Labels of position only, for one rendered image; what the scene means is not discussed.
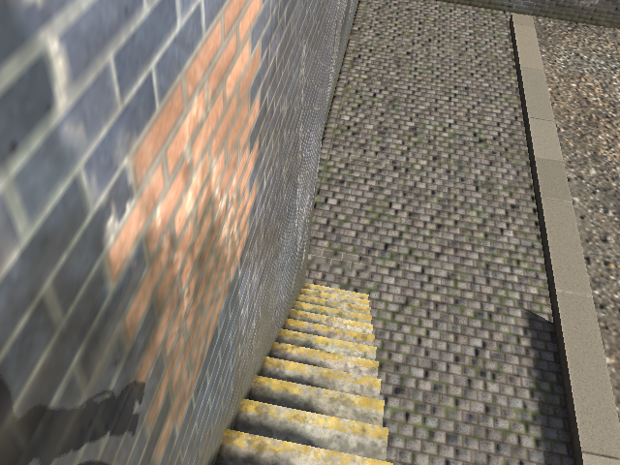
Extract stairs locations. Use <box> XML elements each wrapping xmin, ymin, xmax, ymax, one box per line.
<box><xmin>215</xmin><ymin>283</ymin><xmax>393</xmax><ymax>465</ymax></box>

